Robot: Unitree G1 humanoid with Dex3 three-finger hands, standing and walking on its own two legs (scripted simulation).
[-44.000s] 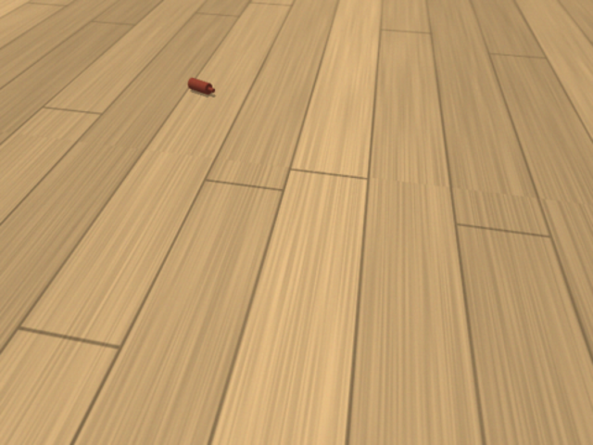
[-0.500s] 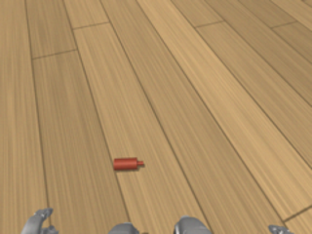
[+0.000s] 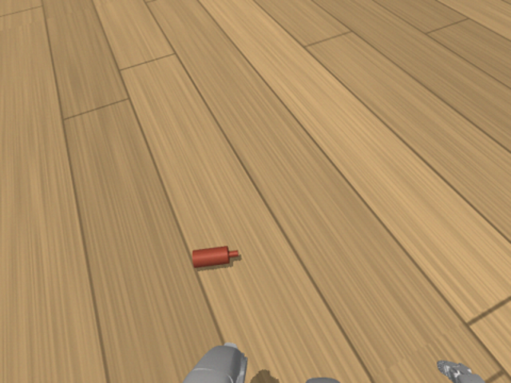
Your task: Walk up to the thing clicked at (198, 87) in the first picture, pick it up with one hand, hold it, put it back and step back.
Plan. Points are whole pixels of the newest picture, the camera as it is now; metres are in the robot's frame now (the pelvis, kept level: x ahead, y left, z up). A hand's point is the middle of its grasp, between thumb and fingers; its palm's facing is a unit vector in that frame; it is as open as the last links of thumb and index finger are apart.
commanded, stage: step back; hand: left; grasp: from above
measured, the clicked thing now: (216, 256) +0.61 +0.22 -0.73
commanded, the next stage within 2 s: none
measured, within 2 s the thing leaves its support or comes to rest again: neither
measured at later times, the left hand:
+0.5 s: hand out of the picture -0.07 +0.28 -0.15, palm faces +0.09 -0.93 -0.35, open 7.4 cm
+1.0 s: hand out of the picture -0.23 +0.23 -0.12, palm faces +0.08 -0.89 -0.45, open 7.4 cm
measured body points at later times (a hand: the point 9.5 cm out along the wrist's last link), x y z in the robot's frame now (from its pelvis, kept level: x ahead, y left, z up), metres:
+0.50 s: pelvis -0.15 +0.01 +0.00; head -0.10 +0.04 +0.45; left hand -0.07 +0.33 -0.13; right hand -0.01 -0.29 -0.09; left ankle -0.11 +0.12 -0.73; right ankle -0.18 -0.15 -0.64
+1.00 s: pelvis -0.32 -0.05 +0.00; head -0.26 -0.07 +0.44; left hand -0.24 +0.28 -0.09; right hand -0.25 -0.36 -0.14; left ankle -0.38 +0.09 -0.67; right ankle -0.26 -0.15 -0.73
